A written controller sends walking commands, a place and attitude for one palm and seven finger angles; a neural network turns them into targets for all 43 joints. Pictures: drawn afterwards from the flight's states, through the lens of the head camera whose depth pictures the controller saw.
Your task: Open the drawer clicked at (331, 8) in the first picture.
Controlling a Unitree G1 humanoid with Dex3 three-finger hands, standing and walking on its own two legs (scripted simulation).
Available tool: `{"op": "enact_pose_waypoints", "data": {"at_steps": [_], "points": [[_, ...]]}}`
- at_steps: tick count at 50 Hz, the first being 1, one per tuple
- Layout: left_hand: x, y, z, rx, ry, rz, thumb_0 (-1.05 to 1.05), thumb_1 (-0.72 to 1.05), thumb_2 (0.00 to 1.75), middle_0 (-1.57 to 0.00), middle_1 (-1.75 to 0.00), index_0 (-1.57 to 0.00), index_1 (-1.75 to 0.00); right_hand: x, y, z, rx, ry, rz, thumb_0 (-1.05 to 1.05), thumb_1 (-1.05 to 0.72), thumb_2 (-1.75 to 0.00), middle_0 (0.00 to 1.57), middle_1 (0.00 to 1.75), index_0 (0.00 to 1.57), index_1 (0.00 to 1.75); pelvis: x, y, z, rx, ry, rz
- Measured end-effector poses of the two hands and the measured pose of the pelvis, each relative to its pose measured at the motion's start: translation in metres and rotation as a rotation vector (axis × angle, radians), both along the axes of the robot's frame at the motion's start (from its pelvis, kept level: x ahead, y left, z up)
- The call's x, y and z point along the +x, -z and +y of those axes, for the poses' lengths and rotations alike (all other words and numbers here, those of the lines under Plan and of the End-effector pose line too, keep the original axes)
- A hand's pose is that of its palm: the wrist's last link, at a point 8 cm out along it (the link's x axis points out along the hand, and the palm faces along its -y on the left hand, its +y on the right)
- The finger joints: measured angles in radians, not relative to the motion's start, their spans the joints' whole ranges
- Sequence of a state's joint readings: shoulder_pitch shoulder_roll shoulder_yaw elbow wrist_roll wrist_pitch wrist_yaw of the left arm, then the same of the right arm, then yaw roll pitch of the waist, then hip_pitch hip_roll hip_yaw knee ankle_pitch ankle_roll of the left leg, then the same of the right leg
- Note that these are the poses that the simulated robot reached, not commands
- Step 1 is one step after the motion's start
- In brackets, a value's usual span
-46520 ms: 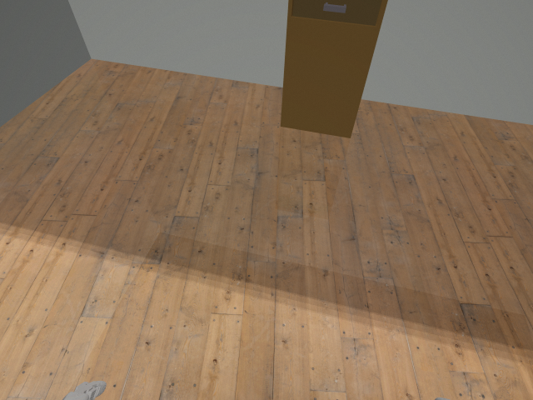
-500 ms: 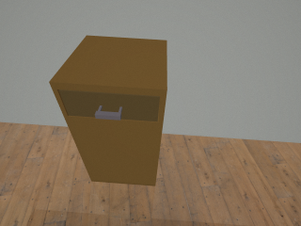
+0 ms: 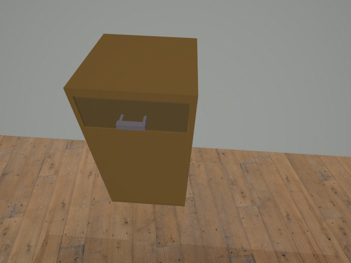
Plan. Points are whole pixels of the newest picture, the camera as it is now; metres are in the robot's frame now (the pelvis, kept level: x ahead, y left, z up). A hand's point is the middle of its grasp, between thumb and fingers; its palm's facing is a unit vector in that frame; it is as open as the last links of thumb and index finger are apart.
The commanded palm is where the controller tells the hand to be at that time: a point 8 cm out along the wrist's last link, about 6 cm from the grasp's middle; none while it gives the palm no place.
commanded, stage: shuffle to correct the standing spot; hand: left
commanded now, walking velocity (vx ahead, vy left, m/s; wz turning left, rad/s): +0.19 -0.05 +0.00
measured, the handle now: (132, 121) +0.57 +0.19 -0.05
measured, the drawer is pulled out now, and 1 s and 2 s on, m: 0.00 0.00 0.00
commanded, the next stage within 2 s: come to a stop and stand still in 0.28 s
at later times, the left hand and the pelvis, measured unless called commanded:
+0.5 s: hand out of the picture -0.02 +0.15 -0.19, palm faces +0.11 -0.99 -0.11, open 7.4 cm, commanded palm none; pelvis +0.04 +0.01 -0.01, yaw +1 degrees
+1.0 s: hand out of the picture +0.12 +0.18 -0.17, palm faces +0.00 -0.98 -0.22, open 7.3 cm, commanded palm none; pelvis +0.06 +0.00 +0.00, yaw -1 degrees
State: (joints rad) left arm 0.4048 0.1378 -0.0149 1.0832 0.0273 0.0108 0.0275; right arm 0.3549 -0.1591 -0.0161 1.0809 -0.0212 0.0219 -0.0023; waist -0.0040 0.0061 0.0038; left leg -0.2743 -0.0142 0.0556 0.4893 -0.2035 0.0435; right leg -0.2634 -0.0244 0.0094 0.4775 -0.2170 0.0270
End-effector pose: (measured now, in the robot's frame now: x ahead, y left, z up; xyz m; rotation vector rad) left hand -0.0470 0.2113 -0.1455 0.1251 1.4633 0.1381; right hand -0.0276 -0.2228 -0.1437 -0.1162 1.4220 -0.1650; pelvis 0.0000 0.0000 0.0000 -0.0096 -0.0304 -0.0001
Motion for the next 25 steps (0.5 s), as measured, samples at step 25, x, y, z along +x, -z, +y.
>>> {"op": "enact_pose_waypoints", "data": {"at_steps": [25], "points": [[0.023,0.015,-0.010,-0.061,-0.096,0.023,0.00,0.91,0.90,-0.20,-0.30,-0.19,-0.30,0.092,-0.002,0.005,-0.049,-0.044,-0.157,0.01,-0.91,-0.90,0.19,0.30,0.19,0.30,0.043,0.009,0.010,-0.006,-0.017,0.020]]}}
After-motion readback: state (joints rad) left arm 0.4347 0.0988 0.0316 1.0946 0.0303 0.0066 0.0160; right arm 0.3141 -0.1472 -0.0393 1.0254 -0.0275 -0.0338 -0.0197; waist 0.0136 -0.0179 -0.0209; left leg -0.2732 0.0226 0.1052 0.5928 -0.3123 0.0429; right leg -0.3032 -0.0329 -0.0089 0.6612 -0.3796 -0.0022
